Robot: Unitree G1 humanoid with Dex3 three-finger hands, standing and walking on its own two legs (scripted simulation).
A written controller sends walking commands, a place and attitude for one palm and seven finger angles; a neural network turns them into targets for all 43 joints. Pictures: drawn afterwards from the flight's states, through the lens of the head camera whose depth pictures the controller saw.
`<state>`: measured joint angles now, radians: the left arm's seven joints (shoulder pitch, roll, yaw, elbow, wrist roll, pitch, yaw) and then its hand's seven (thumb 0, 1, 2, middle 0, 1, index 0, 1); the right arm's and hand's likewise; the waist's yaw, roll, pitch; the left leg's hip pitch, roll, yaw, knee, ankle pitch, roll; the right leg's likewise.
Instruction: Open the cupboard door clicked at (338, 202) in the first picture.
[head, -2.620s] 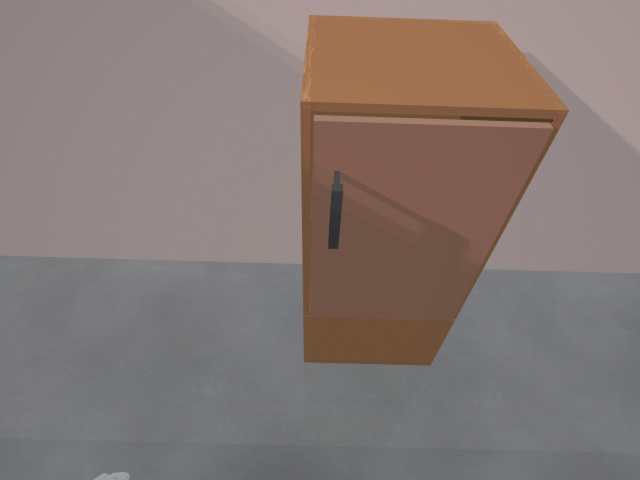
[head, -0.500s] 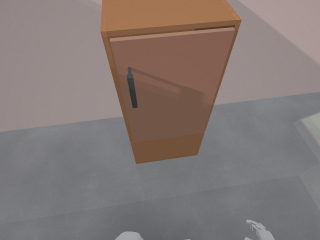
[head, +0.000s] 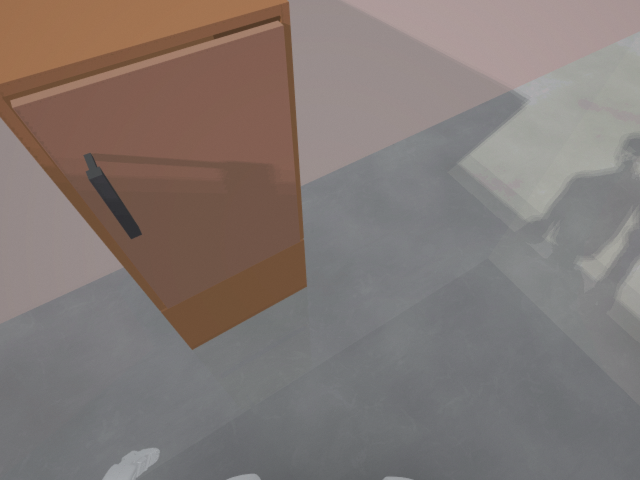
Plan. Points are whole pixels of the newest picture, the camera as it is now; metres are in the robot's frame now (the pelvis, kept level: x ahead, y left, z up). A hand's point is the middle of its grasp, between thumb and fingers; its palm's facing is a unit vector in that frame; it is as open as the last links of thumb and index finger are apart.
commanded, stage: walk to a spot facing it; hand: left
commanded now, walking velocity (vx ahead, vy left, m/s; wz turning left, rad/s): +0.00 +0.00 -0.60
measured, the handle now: (113, 197) +0.50 +0.36 +0.00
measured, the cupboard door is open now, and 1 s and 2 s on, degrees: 0 0 0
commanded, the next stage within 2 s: none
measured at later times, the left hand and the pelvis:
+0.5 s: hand (185, 452) +0.16 +0.20 -0.15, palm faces -0.26 -0.95 -0.19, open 7.3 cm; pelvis +0.00 +0.03 +0.02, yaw -18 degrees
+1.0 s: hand (247, 464) +0.15 +0.11 -0.15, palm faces -0.55 -0.80 -0.23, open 7.3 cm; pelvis -0.03 +0.00 +0.01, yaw -37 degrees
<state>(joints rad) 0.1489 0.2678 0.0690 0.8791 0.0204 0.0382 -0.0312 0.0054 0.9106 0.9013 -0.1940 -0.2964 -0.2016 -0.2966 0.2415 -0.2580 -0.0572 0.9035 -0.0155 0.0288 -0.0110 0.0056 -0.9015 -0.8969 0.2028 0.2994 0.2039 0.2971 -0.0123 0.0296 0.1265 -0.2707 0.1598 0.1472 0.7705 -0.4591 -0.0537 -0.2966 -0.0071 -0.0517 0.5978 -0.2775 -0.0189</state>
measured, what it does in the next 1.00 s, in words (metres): steps on the spot, turning right: left foot, then right foot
